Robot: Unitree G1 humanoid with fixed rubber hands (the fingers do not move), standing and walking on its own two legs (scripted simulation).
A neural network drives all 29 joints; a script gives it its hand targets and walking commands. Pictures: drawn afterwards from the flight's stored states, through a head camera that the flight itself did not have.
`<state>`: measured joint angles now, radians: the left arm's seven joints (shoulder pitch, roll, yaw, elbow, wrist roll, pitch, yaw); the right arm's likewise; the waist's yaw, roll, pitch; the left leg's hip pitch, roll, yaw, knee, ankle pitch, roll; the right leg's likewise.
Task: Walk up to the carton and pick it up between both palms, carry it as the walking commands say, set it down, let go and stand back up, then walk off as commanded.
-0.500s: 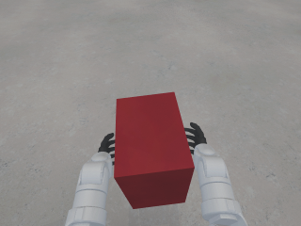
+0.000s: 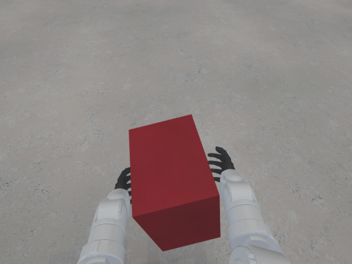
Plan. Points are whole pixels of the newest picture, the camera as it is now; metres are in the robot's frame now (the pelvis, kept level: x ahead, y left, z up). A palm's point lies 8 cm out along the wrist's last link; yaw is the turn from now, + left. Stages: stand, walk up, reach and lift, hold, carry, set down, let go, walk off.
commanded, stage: set down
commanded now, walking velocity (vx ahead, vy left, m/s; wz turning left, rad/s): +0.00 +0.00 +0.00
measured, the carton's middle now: (176, 185) +0.33 +0.02 -0.08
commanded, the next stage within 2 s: none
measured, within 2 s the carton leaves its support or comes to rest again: neither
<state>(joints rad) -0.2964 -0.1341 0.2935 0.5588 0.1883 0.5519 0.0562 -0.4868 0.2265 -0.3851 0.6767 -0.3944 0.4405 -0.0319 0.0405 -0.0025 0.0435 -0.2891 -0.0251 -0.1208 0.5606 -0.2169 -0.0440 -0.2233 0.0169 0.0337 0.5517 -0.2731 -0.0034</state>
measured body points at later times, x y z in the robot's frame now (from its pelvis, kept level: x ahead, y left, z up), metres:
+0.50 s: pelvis -0.01 -0.01 -0.03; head +0.15 -0.01 +0.39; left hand +0.29 +0.14 -0.14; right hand +0.34 -0.13 -0.12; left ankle +0.06 +0.13 -0.73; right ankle +0.02 -0.13 -0.73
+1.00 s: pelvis -0.05 +0.01 -0.09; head +0.18 +0.02 +0.30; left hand +0.32 +0.15 -0.22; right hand +0.37 -0.12 -0.19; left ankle +0.06 +0.13 -0.73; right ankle +0.02 -0.13 -0.73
